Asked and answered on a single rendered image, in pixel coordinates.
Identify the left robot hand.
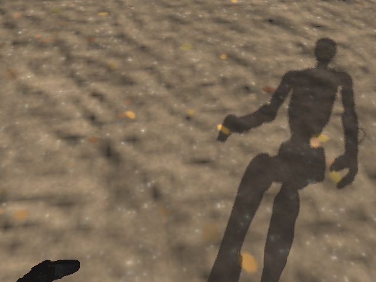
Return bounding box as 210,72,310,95
16,260,80,282

